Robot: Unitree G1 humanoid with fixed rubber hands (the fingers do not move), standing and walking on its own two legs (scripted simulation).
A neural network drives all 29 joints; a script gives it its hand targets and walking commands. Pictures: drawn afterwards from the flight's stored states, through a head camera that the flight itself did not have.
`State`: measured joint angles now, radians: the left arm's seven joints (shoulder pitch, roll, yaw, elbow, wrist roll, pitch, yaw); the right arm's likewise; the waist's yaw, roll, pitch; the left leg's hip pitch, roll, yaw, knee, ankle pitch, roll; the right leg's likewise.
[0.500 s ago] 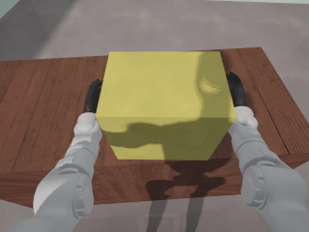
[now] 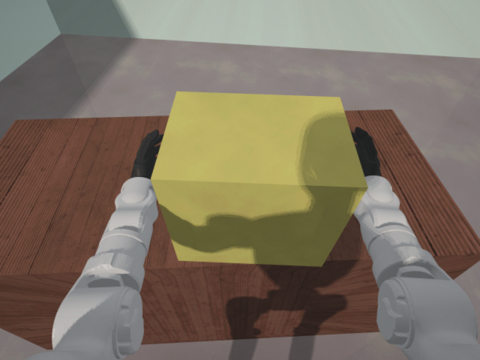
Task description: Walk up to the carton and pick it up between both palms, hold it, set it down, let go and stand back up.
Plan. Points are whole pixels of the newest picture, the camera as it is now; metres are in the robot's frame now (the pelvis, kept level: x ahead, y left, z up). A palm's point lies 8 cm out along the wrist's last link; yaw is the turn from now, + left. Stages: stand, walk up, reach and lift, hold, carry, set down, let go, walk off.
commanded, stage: reach and lift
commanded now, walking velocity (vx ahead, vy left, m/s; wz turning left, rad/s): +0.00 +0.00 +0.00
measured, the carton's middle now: (253, 184) +0.42 +0.01 +0.05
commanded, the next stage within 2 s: none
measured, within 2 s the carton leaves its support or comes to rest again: neither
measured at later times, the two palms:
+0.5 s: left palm (136, 169) +0.37 +0.20 +0.13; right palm (376, 178) +0.38 -0.19 +0.12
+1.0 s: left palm (124, 161) +0.35 +0.20 +0.18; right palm (389, 167) +0.36 -0.18 +0.17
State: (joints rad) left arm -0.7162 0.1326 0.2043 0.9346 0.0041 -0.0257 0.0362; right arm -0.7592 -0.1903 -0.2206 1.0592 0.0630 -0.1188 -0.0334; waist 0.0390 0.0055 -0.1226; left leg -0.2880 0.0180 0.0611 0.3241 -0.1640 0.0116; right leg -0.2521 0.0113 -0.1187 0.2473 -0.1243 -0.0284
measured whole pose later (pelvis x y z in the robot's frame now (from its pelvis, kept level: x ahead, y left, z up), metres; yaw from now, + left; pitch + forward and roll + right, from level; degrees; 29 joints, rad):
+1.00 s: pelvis -0.01 +0.00 +0.00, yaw +1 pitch -5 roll -1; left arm -0.58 0.08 0.32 0.22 0.18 0.59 -0.07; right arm -0.67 -0.14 -0.15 0.63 0.14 0.25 -0.07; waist -0.05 -0.05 -0.01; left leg -0.06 0.01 0.06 0.32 -0.17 0.01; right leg -0.03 0.00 -0.12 0.26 -0.15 -0.02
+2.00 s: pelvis -0.02 +0.00 +0.00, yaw +0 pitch -6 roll +0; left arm -0.64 0.11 0.37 0.11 0.21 0.77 -0.11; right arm -0.73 -0.14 -0.13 0.53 0.19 0.43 -0.11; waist -0.08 -0.05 -0.03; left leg -0.05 0.01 0.06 0.31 -0.16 0.01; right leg -0.03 0.01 -0.12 0.27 -0.14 -0.03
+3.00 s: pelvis -0.03 -0.01 +0.00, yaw +0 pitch -6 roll +0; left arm -0.73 0.13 0.40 0.14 0.22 0.87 -0.13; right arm -0.85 -0.17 -0.11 0.57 0.21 0.53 -0.13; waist -0.07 -0.03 -0.07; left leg -0.06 0.02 0.06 0.30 -0.14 0.00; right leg -0.05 0.01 -0.12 0.27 -0.13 -0.04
